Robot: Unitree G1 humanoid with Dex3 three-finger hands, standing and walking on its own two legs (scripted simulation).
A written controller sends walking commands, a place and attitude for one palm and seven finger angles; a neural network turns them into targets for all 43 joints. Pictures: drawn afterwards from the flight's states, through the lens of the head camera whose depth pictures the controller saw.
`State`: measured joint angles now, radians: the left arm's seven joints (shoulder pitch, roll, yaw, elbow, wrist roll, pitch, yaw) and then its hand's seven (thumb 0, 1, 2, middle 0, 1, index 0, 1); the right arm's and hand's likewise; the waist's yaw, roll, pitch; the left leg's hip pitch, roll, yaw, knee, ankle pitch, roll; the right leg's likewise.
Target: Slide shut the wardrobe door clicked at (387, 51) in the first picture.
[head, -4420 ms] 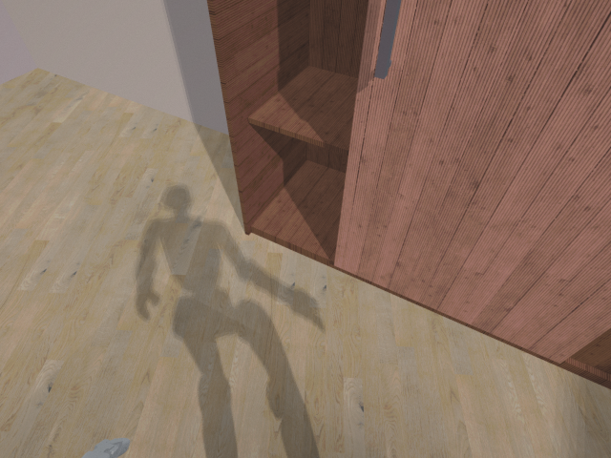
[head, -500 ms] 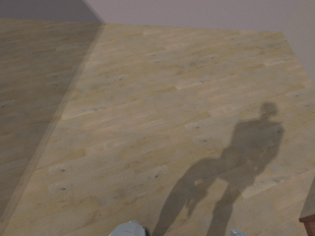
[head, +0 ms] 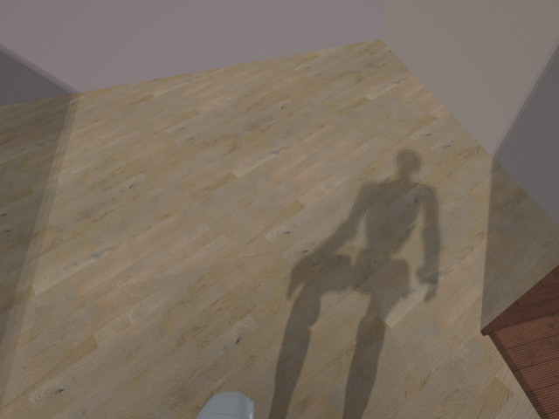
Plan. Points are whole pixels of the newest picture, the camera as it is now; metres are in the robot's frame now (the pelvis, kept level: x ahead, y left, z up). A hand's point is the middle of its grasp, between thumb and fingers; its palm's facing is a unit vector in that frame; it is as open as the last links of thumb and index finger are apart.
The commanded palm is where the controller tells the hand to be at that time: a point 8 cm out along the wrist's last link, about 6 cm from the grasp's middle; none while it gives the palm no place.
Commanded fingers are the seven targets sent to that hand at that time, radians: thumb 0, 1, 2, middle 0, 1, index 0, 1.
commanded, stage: turn to face it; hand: right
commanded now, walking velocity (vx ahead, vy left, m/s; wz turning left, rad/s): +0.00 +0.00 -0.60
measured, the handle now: out of the picture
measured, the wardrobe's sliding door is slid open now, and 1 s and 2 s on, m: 0.41 0.41 0.41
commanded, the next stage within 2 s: take the last steps up to it in 1.94 s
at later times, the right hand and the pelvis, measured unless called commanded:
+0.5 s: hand out of the picture -0.01 -0.15 -0.15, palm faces +0.34 +0.91 -0.25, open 7.4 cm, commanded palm none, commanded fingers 0.00 -0.90 -0.90 0.20 0.30 0.20 0.30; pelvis -0.02 +0.05 +0.01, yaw -19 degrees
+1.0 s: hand out of the picture -0.08 -0.22 -0.14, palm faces +0.59 +0.76 -0.28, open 7.4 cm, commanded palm none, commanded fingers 0.00 -0.90 -0.90 0.20 0.30 0.20 0.30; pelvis -0.04 +0.03 +0.01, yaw -36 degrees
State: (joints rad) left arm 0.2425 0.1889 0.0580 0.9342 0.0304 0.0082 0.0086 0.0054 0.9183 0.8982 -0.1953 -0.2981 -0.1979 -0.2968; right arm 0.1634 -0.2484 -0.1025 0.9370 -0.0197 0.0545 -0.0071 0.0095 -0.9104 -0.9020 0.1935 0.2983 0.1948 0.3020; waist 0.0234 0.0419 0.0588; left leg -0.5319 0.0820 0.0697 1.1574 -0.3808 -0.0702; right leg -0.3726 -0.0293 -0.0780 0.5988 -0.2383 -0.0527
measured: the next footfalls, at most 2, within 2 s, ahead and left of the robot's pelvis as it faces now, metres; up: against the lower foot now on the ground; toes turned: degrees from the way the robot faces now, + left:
left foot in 0.28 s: +0.05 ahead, +0.16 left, +0.00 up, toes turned -7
right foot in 0.66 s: -0.04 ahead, -0.10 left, +0.00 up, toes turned -31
